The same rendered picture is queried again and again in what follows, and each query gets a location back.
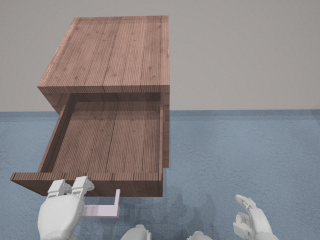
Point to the drawer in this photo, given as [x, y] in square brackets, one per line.
[114, 138]

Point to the right robot hand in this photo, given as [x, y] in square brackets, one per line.
[247, 226]

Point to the left robot shin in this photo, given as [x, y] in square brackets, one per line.
[140, 226]

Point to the handle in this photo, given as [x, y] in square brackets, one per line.
[102, 211]

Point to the right robot shin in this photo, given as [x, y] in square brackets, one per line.
[198, 232]

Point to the cabinet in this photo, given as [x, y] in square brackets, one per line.
[114, 54]

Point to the robot shin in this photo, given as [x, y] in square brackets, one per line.
[198, 232]
[140, 226]

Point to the left robot hand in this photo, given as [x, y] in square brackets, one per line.
[60, 214]

